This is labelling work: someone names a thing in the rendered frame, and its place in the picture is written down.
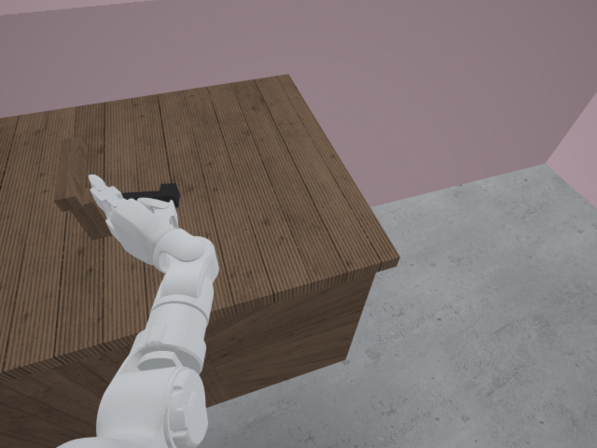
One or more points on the counter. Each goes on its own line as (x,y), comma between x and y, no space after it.
(296,243)

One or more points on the left robot hand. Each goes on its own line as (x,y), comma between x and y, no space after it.
(137,225)

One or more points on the left robot forearm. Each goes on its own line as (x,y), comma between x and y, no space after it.
(174,334)

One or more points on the left robot upper arm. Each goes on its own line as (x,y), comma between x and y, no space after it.
(161,408)

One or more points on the tap lever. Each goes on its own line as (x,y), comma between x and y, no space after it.
(166,193)

